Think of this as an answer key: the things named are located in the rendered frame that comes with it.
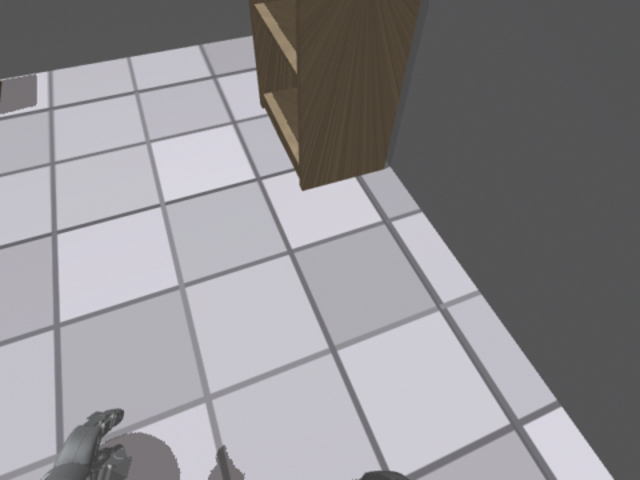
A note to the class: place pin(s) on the left robot hand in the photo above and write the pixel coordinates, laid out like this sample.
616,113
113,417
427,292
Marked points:
109,463

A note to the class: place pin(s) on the left robot arm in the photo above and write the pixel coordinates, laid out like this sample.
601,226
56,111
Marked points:
69,471

